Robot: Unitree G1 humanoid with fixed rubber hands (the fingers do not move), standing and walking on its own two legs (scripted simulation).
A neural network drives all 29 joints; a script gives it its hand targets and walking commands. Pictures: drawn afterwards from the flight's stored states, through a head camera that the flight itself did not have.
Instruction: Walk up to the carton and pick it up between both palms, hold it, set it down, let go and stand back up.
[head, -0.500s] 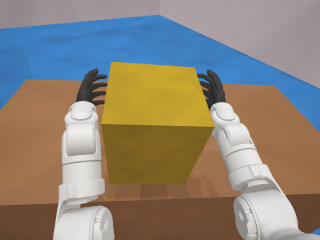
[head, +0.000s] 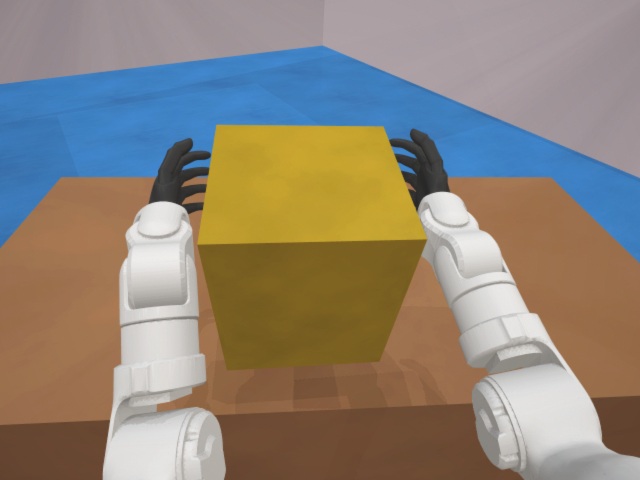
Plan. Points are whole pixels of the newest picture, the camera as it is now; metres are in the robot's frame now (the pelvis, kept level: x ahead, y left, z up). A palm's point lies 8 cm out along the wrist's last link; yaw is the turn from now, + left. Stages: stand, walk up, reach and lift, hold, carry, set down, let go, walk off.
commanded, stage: reach and lift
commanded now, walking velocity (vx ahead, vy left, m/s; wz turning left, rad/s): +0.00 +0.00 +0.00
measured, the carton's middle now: (303, 251) +0.38 +0.00 +0.14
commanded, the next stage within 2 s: hold in 0.02 s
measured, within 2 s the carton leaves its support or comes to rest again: neither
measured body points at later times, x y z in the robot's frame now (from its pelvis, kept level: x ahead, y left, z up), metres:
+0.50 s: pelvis -0.01 +0.01 +0.00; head -0.08 +0.03 +0.44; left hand +0.37 +0.16 +0.25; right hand +0.38 -0.14 +0.26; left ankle +0.03 +0.13 -0.75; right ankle -0.01 -0.11 -0.75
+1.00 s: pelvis +0.00 +0.00 +0.00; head -0.07 +0.02 +0.44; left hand +0.37 +0.16 +0.25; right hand +0.39 -0.15 +0.26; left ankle +0.03 +0.13 -0.75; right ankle -0.01 -0.11 -0.75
